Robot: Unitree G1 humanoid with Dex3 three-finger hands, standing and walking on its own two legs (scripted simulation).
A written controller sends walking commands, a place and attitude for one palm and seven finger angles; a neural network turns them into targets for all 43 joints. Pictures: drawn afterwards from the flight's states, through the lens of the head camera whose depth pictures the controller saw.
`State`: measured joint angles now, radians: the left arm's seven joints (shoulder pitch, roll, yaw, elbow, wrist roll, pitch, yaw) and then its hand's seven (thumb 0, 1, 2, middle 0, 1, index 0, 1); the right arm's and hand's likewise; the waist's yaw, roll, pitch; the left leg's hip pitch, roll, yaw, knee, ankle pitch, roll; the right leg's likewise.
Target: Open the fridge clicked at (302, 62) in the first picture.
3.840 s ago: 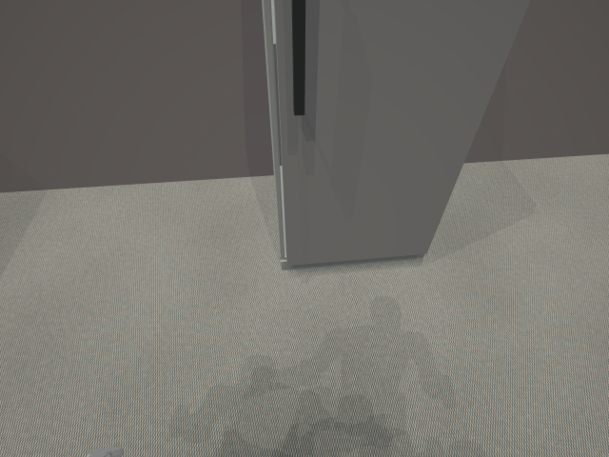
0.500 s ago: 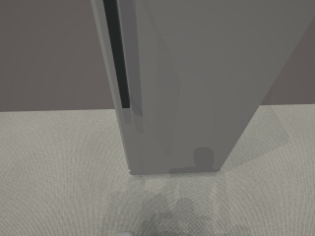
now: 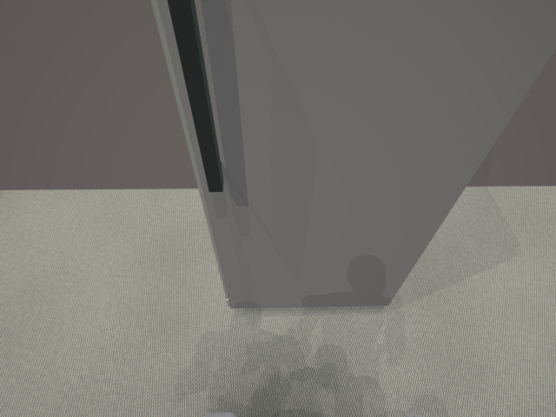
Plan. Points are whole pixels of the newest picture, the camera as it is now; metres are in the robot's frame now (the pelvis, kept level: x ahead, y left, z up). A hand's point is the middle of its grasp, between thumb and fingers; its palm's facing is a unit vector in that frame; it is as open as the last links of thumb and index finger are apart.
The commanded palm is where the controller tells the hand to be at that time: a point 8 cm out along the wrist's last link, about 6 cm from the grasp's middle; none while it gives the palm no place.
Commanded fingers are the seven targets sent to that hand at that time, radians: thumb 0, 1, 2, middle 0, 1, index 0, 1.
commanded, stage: come to a stop and stand still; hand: left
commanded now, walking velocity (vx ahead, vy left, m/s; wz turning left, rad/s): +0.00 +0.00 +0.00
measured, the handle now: (194, 48) +0.50 +0.16 +0.26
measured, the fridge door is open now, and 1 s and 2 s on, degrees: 0 0 0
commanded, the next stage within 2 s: none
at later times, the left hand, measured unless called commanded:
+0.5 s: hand out of the picture +0.00 +0.17 -0.17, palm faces +0.04 -0.98 -0.20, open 7.4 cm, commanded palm none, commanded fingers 0.00 0.90 0.90 -0.20 -0.30 -0.20 -0.30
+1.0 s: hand out of the picture -0.04 +0.19 -0.17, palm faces +0.08 -0.97 -0.22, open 7.4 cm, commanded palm none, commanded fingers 0.00 0.90 0.90 -0.20 -0.30 -0.20 -0.30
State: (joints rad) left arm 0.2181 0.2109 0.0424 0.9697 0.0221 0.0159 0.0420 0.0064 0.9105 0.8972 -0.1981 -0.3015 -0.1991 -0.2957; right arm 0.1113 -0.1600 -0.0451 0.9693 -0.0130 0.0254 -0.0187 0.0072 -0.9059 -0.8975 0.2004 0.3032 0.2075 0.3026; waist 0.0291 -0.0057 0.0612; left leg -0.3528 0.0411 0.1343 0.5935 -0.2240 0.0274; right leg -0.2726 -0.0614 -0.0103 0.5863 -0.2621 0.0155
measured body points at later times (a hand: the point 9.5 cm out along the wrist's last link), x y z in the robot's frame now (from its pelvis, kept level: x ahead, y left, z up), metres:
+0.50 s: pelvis -0.04 -0.02 +0.00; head -0.05 -0.01 +0.45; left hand +0.00 +0.22 -0.15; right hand -0.06 -0.25 -0.15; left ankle +0.05 +0.10 -0.72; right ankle +0.00 -0.14 -0.72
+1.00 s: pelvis -0.03 -0.01 +0.01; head -0.05 +0.00 +0.46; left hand -0.05 +0.24 -0.15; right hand +0.03 -0.26 -0.13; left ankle +0.05 +0.10 -0.72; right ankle +0.00 -0.14 -0.72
